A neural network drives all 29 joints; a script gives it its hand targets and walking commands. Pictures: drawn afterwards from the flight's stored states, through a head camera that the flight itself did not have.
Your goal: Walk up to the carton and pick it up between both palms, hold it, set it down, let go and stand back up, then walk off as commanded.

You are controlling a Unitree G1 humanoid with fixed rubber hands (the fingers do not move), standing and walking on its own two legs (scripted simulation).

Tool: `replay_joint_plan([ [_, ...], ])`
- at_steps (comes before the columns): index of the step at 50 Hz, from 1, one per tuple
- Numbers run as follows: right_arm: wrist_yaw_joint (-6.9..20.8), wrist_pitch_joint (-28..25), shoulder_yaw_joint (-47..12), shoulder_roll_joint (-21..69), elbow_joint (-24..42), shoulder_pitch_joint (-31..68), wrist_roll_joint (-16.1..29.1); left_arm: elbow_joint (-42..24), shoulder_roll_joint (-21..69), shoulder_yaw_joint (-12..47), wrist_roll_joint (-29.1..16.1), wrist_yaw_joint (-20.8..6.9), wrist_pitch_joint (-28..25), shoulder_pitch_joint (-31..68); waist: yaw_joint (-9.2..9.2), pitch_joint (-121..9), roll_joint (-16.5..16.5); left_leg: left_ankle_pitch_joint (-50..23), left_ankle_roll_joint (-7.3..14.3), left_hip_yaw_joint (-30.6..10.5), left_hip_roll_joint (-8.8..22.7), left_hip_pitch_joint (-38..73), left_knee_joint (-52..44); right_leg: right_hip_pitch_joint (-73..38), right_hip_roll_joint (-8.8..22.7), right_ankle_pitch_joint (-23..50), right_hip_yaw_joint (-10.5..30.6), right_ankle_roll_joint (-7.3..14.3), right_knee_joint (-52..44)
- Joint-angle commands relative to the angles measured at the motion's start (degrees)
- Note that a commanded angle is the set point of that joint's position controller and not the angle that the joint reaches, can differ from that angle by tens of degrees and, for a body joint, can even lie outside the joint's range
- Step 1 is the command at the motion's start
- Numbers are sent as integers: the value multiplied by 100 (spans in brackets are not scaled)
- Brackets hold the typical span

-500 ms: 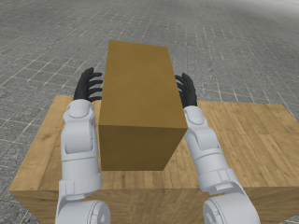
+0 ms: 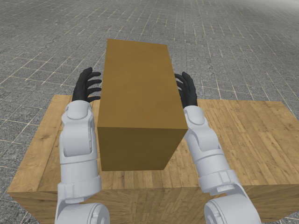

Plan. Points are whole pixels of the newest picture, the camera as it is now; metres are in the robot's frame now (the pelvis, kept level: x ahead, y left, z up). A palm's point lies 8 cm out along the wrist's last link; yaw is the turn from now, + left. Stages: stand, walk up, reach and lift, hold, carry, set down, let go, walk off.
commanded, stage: hold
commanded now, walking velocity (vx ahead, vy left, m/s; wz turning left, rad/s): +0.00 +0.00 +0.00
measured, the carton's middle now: (135, 104) +0.39 +0.00 +0.14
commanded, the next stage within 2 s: set down in 0.50 s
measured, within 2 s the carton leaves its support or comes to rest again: neither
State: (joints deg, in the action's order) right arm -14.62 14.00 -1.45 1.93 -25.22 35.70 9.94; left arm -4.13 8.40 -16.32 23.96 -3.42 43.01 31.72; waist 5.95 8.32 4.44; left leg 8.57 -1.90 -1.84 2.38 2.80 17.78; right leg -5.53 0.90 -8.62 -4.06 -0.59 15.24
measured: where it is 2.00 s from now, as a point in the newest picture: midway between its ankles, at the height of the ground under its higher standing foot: outside the picture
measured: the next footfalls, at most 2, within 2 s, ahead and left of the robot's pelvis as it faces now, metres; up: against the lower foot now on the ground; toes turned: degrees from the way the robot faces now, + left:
none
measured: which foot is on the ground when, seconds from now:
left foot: down 0.00-1.00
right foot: down 0.00-1.00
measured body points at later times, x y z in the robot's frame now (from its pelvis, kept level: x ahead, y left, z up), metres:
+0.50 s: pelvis +0.00 +0.00 +0.00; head -0.03 +0.03 +0.45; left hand +0.37 +0.14 +0.19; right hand +0.37 -0.12 +0.18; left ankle +0.03 +0.14 -0.75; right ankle +0.01 -0.12 -0.75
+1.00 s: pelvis +0.01 +0.00 +0.00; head -0.01 +0.04 +0.45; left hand +0.39 +0.13 +0.16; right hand +0.38 -0.13 +0.15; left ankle +0.03 +0.14 -0.75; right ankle +0.01 -0.12 -0.75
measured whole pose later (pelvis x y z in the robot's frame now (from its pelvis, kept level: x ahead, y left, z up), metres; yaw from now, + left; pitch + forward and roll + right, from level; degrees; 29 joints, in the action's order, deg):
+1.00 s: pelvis +0.01 +0.00 +0.00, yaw +0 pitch -12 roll -1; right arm -11.2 -6.9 5.5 5.2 -35.7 31.4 0.4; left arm 7.5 9.1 -15.7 24.2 -3.2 23.9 28.7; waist 3.8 8.5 4.7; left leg 9.3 -1.9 -1.8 1.9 4.2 16.9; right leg -7.1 1.4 -9.3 -4.2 -0.8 14.1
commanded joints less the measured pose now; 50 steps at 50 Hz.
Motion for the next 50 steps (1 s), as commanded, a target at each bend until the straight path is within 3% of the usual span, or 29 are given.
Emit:
replay_joint_plan([
  [1,548,-389,-2035,2749,1703,3909,193,-67,2253,2569,-639,-762,-237,2854,-62,-2234,-385,-946,161,547,-501,460,-130,-237,-358,907,-408,-236,-64],
  [2,557,-405,-2045,2679,1812,3888,293,-142,2304,2645,-676,-732,-209,2796,-82,-2325,-437,-1203,138,525,-452,559,-68,-243,-421,899,-476,-231,-20],
  [4,620,-362,-1766,2678,1270,3919,107,84,2269,2493,-509,-705,-195,2993,-92,-1987,-551,-706,189,577,-462,388,-206,-76,-363,353,-428,-165,-164],
  [5,657,-441,-1834,2822,1499,4323,41,120,2306,2629,-703,-689,-286,3310,-106,-2057,-359,-347,224,576,-461,265,-269,66,-358,163,-485,-210,-121],
  [6,653,-384,-1794,2738,1212,3955,75,218,2388,2549,-654,-681,-241,2971,-91,-1915,-416,-583,205,583,-458,348,-235,82,-362,321,-424,-223,-120],
  [8,582,-504,-1914,2937,1780,4094,76,-101,2608,2819,-841,-728,-284,3019,25,-2642,-417,-1254,148,539,-455,554,-28,-337,-405,984,-458,-208,21],
  [9,597,-448,-1806,2727,1436,4031,72,197,2485,2717,-685,-707,-267,3006,70,-2284,-574,-1147,123,514,-485,568,-18,-84,-394,767,-454,-177,-68],
  [12,595,-429,-1730,2734,1362,4054,-41,302,2341,2528,-705,-710,-309,3071,-4,-2338,-311,-793,239,576,-508,522,-151,-183,-320,663,-447,-260,-134],
  [15,570,-468,-2024,2837,1659,3837,97,22,2381,2783,-880,-714,-359,2927,32,-2740,-332,-1389,138,525,-497,672,59,-296,-388,1373,-425,-276,48],
  [16,559,-408,-1833,2750,1303,3748,69,69,2374,2631,-674,-704,-343,2952,16,-2435,-478,-1371,132,492,-468,687,30,-207,-384,1180,-429,-241,10],
  [19,603,-454,-1696,2770,1275,4095,63,260,2398,2437,-555,-720,-248,2938,-79,-2086,-534,-899,182,590,-481,372,-180,-184,-332,549,-431,-212,-103],
  [20,601,-480,-1899,2753,1585,3899,147,21,2455,2718,-701,-723,-217,2753,31,-2266,-471,-1323,129,536,-458,475,7,-329,-382,999,-451,-219,-55],
  [21,592,-417,-1830,2750,1292,3796,200,-24,2494,2670,-693,-699,-252,2772,-22,-2177,-536,-1219,84,504,-434,621,-66,-167,-416,780,-429,-177,-64],
  [22,652,-398,-1621,2593,995,3896,53,99,2450,2678,-685,-710,-239,3207,84,-2135,-615,-860,93,502,-435,508,-155,-58,-395,343,-459,-149,-103],
  [25,693,-577,-1762,2740,1542,4282,-13,152,2526,2739,-786,-648,-267,3023,-41,-2321,-451,-817,154,592,-407,436,-176,-38,-408,423,-494,-173,-78],
  [26,588,-503,-2071,2713,1541,3864,400,-169,2271,2765,-918,-685,-418,2656,-85,-2290,-405,-1020,259,557,-563,532,-4,-185,-401,860,-342,-296,-94],
  [27,596,-500,-1905,2645,1313,3585,358,-7,2243,2700,-847,-690,-461,2656,-37,-2063,-545,-941,176,523,-547,462,3,-86,-376,692,-351,-289,-94],
  [29,553,-475,-1827,2526,1150,3729,204,441,2045,2466,-785,-772,-499,2659,-1,-1885,-238,-490,317,571,-610,273,-150,-154,-346,549,-296,-333,-186],
  [30,546,-494,-1887,2713,1116,3595,151,78,2153,2537,-827,-789,-562,3025,-5,-1936,-138,-452,329,583,-576,214,-228,-139,-340,486,-314,-358,-140],
  [31,578,-693,-1873,2775,1610,4146,214,142,2333,2945,-1018,-755,-693,2974,17,-2414,-361,-625,255,550,-522,386,-92,-131,-378,620,-343,-296,-117],
  [33,585,-875,-2009,2816,1735,4003,136,-219,2306,2996,-1103,-667,-937,3258,-55,-2837,-519,-1042,176,491,-516,577,7,-285,-366,984,-362,-265,5],
  [34,581,-996,-1853,2706,1760,4200,-9,245,2333,2765,-898,-704,-1017,2907,-131,-2626,-360,-931,242,484,-503,468,-34,-220,-298,912,-333,-293,-69],
  [36,635,-1056,-1761,2634,1075,3719,-266,569,2275,2599,-669,-762,-1108,2605,-67,-2306,-374,-849,249,479,-466,517,-141,-302,-294,829,-330,-259,-172],
  [39,762,-1617,-1176,2510,895,3771,-676,549,2299,2486,-551,-809,-1432,2732,-25,-2317,-509,-613,139,581,-366,572,-219,-105,-267,332,-531,-159,-212],
  [41,866,-1815,-791,2322,383,3325,-994,1239,2160,2009,-263,-884,-1494,2337,-82,-1516,-320,-109,172,667,-337,264,-460,-80,-242,-167,-541,-164,-348],
  [44,926,-2301,-839,2370,521,3256,-1129,956,2240,2219,-421,-839,-1846,2313,-69,-1829,-430,-723,93,713,-314,459,-274,-258,-242,420,-592,-145,-175],
  [47,941,-2534,-854,2097,204,2948,-1132,1204,2172,2113,-241,-764,-1984,1934,-171,-1573,-435,-1040,19,696,-296,539,-290,-265,-311,532,-660,-107,-225],
  [48,944,-2671,-854,2027,299,2980,-1135,1092,2186,2485,-512,-731,-2102,2057,24,-1983,-546,-1398,-65,664,-290,716,-58,-188,-374,791,-724,-72,-154],
  [50,912,-2838,-1289,2200,162,2833,-990,1017,2212,2560,-562,-633,-2290,1936,-130,-1993,-470,-1754,-61,663,-291,793,-103,-385,-347,1359,-624,-112,-91],
])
